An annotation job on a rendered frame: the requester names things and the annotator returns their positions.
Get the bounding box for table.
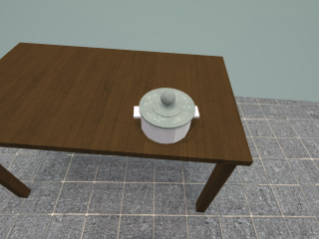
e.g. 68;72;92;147
0;42;253;213

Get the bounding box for lid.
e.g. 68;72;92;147
139;88;195;129

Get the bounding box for pot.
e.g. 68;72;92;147
134;106;199;144

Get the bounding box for knob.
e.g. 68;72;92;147
160;91;175;106

